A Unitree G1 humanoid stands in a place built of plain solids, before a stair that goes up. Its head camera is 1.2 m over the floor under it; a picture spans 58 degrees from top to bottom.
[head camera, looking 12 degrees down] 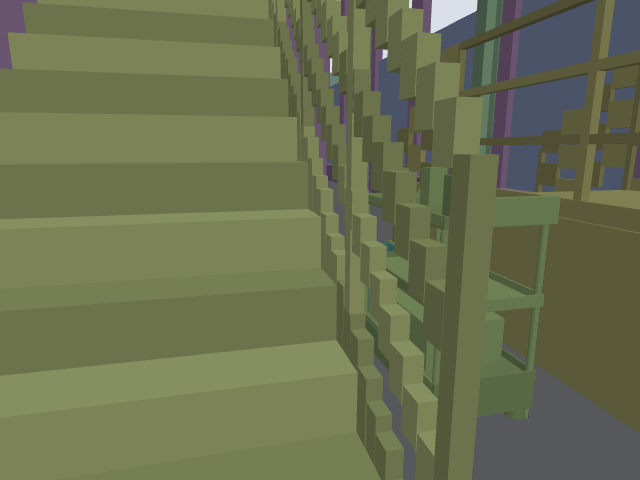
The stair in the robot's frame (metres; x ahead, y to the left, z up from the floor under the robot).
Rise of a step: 0.19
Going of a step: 0.22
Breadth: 1.30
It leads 14 degrees to the left of straight ahead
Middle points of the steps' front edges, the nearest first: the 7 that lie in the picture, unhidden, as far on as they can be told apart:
0.99 0.48 0.57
1.20 0.53 0.76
1.42 0.58 0.95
1.63 0.63 1.14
1.85 0.69 1.34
2.06 0.74 1.53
2.28 0.79 1.72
